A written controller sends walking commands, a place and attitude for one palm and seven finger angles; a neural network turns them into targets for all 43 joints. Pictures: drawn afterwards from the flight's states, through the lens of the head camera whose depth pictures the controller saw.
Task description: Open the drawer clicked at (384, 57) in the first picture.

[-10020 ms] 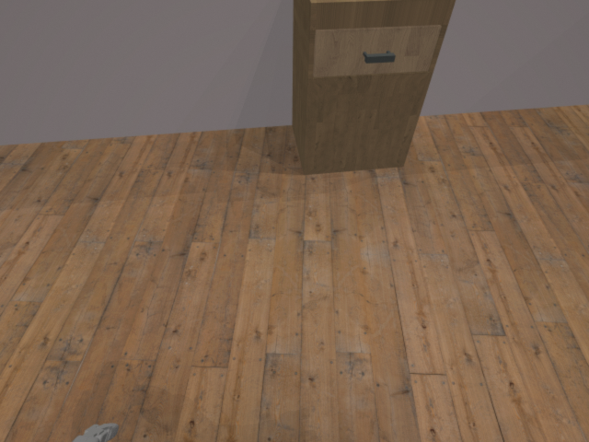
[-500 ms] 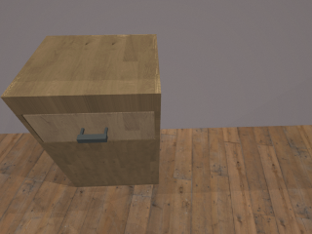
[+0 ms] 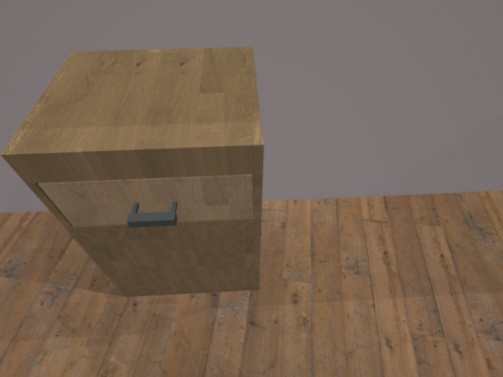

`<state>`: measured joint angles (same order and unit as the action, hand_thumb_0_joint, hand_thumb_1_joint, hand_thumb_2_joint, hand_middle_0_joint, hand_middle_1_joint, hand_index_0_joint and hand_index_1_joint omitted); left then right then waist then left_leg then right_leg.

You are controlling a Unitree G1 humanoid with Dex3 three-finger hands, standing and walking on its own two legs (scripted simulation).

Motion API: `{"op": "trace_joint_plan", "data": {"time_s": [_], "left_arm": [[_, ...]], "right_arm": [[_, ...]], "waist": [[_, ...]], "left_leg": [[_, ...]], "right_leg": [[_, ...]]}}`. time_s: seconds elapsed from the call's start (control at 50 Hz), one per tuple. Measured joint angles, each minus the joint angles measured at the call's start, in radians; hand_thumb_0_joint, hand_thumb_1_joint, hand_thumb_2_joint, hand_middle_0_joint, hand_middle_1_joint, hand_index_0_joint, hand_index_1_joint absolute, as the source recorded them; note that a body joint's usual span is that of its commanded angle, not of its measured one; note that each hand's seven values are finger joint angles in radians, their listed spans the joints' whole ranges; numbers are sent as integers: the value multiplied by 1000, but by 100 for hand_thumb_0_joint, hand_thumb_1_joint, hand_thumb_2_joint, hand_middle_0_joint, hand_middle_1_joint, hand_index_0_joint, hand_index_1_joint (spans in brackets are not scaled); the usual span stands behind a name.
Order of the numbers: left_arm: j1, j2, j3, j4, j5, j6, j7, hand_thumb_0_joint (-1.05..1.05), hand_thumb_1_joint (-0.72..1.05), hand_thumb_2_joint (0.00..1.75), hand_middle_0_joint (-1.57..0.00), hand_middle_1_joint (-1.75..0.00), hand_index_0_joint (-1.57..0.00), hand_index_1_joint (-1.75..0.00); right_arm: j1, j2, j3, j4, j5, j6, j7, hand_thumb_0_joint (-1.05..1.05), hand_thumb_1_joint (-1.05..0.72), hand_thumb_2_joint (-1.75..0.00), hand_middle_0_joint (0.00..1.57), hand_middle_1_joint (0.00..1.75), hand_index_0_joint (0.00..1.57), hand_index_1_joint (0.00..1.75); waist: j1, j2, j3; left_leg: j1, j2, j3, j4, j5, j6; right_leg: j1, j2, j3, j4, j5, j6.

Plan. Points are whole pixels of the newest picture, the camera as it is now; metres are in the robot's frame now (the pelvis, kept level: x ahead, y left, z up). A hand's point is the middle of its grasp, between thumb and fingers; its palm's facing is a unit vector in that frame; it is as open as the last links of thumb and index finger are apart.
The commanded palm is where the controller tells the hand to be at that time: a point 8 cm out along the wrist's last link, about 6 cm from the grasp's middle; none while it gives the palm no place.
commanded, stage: look again from close up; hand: left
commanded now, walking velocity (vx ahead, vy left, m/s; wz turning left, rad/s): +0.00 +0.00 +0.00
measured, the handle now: (154, 212) +0.50 +0.28 -0.15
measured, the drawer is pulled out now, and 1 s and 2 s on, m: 0.00 0.00 0.00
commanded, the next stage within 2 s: raise the hand with hooked fingers in 0.42 s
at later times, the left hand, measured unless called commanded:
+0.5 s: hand out of the picture -0.06 +0.22 -0.18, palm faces +0.02 -0.98 -0.19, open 7.4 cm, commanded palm none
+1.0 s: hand out of the picture +0.10 +0.26 -0.08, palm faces -0.06 -0.13 -0.99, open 8.9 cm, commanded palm +0.10 +0.27 -0.01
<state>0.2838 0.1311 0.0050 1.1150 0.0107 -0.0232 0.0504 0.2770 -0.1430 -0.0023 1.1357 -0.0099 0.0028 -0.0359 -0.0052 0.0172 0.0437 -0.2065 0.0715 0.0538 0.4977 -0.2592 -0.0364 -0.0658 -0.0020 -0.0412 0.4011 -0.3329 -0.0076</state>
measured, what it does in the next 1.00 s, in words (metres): shifts its weight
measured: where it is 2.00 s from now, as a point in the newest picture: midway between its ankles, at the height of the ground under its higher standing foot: outside the picture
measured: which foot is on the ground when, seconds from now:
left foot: down 0.00-1.00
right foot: down 0.00-1.00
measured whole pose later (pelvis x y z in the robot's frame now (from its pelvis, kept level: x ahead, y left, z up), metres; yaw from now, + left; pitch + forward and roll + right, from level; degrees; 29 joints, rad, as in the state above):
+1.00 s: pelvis -0.07 +0.01 -0.05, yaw +1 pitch +9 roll +1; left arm 0.39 0.31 -0.07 0.12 1.07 0.01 0.45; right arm 0.08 -0.24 -0.05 0.55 -0.05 0.03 -0.04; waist 0.09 0.01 -0.11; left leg -0.70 0.02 0.02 0.86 -0.31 0.00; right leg -0.61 0.01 0.02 0.92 -0.46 -0.01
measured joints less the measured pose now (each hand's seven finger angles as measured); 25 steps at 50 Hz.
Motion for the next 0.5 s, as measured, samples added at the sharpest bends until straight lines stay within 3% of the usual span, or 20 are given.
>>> {"op": "trace_joint_plan", "data": {"time_s": [0.06, 0.12, 0.24, 0.5], "left_arm": [[27, -5, -11, -30, 1, -17, 6, 1, 91, 90, -20, -30, -20, -30], [39, 7, -15, -44, -4, 1, 3, 1, 91, 90, -20, -30, -20, -30], [26, 25, -15, -73, -1, 27, -5, 1, 91, 90, -20, -30, -20, -30], [69, 58, -13, -88, 6, 39, -22, 1, 91, 90, -20, -30, -19, -30]], "right_arm": [[-9, -21, -4, -61, -3, -3, 8, 1, -92, -90, 20, 30, 20, 30], [-3, -28, -6, -91, -3, -22, 5, 1, -92, -90, 20, 30, 20, 30], [-15, -32, 0, -104, -4, -8, 4, 0, -92, -90, 20, 30, 20, 30], [7, -25, 2, -118, -8, 2, 23, 0, -92, -90, 20, 30, 20, 30]], "waist": [[-12, -4, 15], [-18, -31, 2], [2, -38, -23], [10, -38, -43]], "left_leg": [[-48, -11, -2, 50, -3, 39], [-48, -22, 0, 68, -36, 29], [-66, -28, -1, 118, -47, 42], [-85, -61, 11, 24, 45, 67]], "right_leg": [[-40, 4, 10, 57, -9, 3], [-65, -9, 12, 130, -42, 9], [-63, -16, 12, 141, -42, 29], [-106, -47, 19, 100, 23, 42]]}}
